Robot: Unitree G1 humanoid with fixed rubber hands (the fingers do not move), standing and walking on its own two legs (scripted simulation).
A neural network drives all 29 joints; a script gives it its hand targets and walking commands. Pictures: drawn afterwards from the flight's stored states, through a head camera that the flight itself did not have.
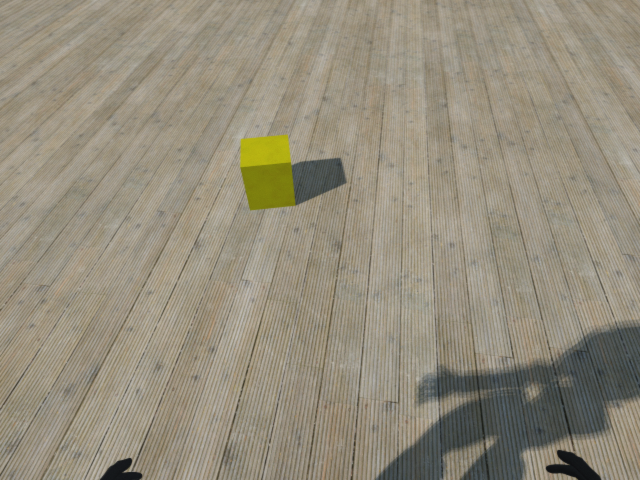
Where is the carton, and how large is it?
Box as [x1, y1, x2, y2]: [240, 135, 295, 209]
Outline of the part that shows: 287,135 241,139 240,167 250,209 295,205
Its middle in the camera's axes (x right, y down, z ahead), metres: -0.23 -0.32 +1.76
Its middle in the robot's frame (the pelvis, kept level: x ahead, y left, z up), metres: +1.44 +0.26 -0.66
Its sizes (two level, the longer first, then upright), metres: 0.210 0.200 0.250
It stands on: the floor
